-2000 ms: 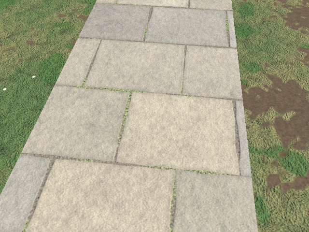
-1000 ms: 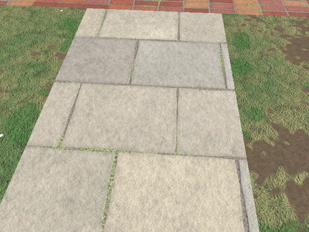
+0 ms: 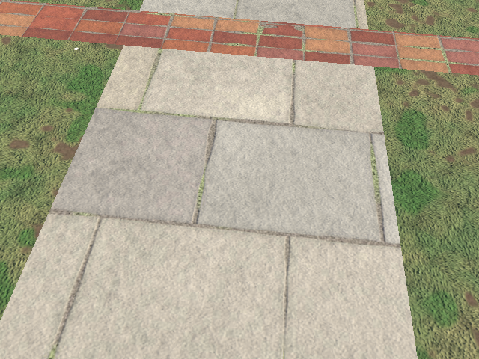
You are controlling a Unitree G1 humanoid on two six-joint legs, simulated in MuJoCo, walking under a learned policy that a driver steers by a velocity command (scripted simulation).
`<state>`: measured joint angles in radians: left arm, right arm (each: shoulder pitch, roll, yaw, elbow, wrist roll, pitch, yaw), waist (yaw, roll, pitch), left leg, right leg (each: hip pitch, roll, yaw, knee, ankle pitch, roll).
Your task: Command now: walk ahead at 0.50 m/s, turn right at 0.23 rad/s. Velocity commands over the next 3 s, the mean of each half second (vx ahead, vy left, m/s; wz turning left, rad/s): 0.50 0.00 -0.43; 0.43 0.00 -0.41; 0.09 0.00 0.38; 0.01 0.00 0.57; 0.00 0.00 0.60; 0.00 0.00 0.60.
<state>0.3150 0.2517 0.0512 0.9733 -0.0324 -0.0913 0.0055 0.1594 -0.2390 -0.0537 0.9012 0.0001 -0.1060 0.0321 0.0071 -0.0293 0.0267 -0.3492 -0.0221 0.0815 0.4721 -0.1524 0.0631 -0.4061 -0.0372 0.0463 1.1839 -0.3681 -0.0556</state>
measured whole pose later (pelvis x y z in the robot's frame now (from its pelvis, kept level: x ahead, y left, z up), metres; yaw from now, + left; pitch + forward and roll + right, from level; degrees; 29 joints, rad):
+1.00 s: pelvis +0.54 -0.11 -0.01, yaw -27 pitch +2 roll +1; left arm 0.31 0.27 0.06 0.79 0.00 -0.05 0.02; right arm 0.05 -0.26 -0.04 0.78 -0.02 -0.12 0.04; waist 0.04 -0.02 0.03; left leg -0.47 -0.05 0.00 0.51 -0.09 0.04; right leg -0.26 0.09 0.14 1.00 -0.55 0.00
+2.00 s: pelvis +0.60 -0.12 +0.01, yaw +6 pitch +3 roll -2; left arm 0.14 0.33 0.10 0.70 0.01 0.01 0.04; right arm 0.18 -0.30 -0.07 0.63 0.00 0.03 -0.01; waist 0.00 -0.03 0.04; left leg -0.30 -0.04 -0.08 0.46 -0.21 0.05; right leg -0.57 -0.01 0.04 1.10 -0.38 0.08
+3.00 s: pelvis +0.57 -0.10 +0.01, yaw +42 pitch +2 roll -2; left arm 0.11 0.32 0.08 0.69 0.00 0.01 0.03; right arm 0.19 -0.31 -0.06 0.60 0.01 0.03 -0.03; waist -0.01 -0.02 0.05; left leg -0.29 -0.07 -0.14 0.46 -0.20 0.06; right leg -0.50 0.01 0.07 0.92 -0.34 0.09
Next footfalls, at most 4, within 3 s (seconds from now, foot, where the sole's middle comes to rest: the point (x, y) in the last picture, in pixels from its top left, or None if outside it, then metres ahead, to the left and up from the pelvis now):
0.46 right None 0.38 -0.16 -0.77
0.92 left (273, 276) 0.72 -0.09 -0.77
1.36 right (344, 307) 0.63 -0.29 -0.77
1.78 left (252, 301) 0.64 -0.02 -0.77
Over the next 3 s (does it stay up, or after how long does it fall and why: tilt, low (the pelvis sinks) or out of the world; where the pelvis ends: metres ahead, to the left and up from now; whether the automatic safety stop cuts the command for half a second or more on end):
stays up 0.57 -0.10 0.01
